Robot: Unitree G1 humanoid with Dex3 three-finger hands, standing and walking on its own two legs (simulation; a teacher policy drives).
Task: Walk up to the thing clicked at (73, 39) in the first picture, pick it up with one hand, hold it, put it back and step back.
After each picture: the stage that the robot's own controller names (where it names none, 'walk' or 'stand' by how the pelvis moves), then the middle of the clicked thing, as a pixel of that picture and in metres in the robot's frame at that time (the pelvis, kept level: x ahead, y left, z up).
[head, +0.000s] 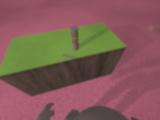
stand; (75, 39) +0.72 +0.20 +0.00
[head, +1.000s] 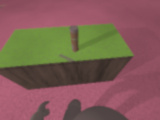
walk; (74, 40) +0.64 +0.21 +0.02
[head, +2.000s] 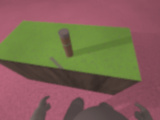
stand; (67, 45) +0.51 +0.23 +0.04
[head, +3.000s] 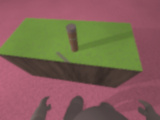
walk; (73, 39) +0.58 +0.19 +0.01
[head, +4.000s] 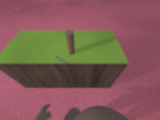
walk; (70, 43) +0.64 +0.23 +0.01
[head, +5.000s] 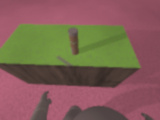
stand; (74, 43) +0.58 +0.16 +0.01
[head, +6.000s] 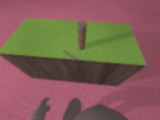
stand; (81, 37) +0.62 +0.13 +0.03
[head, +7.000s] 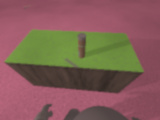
stand; (81, 46) +0.61 +0.12 +0.00
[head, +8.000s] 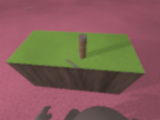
stand; (82, 47) +0.61 +0.11 +0.00
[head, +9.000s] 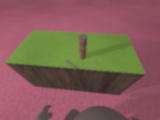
stand; (82, 48) +0.60 +0.11 +0.00
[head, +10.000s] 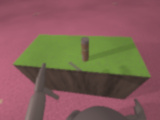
rise first; (85, 50) +0.59 +0.12 +0.00
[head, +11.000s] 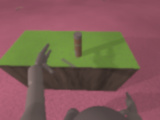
go down; (78, 45) +0.61 +0.11 +0.02
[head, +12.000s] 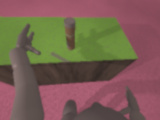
go down; (70, 36) +0.59 +0.13 +0.06
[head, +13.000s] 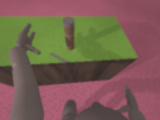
go down; (69, 36) +0.59 +0.12 +0.06
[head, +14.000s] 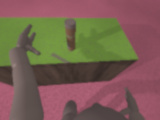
go down; (70, 37) +0.59 +0.12 +0.06
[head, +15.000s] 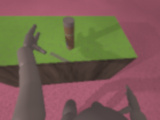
go down; (69, 35) +0.59 +0.12 +0.06
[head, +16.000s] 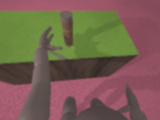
close; (67, 31) +0.60 +0.13 +0.07
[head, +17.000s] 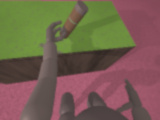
close; (71, 23) +0.61 +0.07 +0.10
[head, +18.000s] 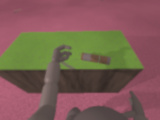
lift; (95, 58) +0.53 -0.04 -0.04
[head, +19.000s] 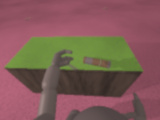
lift; (96, 62) +0.54 -0.03 -0.06
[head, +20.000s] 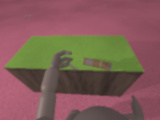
hold; (96, 63) +0.51 -0.04 -0.07
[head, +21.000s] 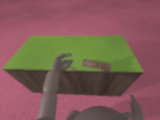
stand; (96, 65) +0.50 -0.03 -0.07
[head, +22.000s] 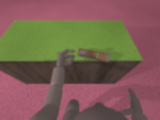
crouch; (93, 54) +0.51 -0.02 -0.03
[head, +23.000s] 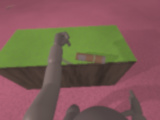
crouch; (90, 58) +0.52 -0.02 -0.06
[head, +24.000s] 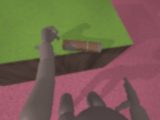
lower; (81, 46) +0.49 -0.01 +0.00
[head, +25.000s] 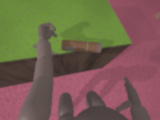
lower; (81, 46) +0.49 -0.01 +0.02
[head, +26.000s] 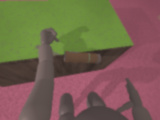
lower; (82, 57) +0.43 -0.01 -0.03
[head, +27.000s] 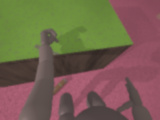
lower; (58, 87) +0.32 +0.23 -0.64
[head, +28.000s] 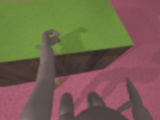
loosen; (56, 84) +0.35 +0.27 -0.64
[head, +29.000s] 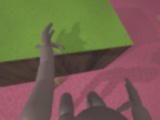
withdraw; (55, 84) +0.35 +0.27 -0.64
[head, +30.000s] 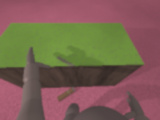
sink last; (66, 93) +0.32 +0.25 -0.69
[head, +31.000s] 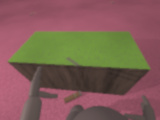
stand; (72, 96) +0.37 +0.27 -0.69
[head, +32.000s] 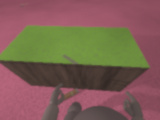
stand; (69, 94) +0.35 +0.26 -0.67
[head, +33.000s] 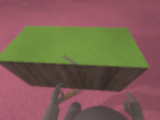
stand; (69, 94) +0.34 +0.26 -0.67
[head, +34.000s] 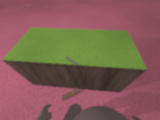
stand; (70, 94) +0.36 +0.26 -0.71
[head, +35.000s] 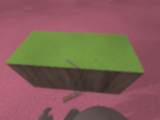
stand; (70, 96) +0.36 +0.25 -0.74
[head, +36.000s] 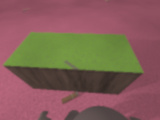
stand; (70, 97) +0.35 +0.25 -0.75
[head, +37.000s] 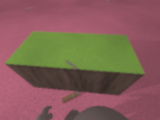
stand; (70, 96) +0.35 +0.26 -0.75
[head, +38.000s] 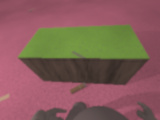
walk; (78, 88) +0.45 +0.24 -0.73
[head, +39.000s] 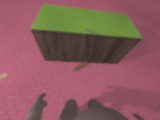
walk; (80, 66) +0.77 +0.05 -0.72
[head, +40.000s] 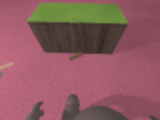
walk; (75, 56) +0.96 +0.31 -0.70
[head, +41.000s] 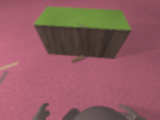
stand; (77, 59) +0.96 +0.25 -0.74
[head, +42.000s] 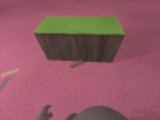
stand; (76, 64) +0.96 +0.28 -0.75
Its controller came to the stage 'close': yes
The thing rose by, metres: 0.00
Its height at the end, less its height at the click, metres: -0.74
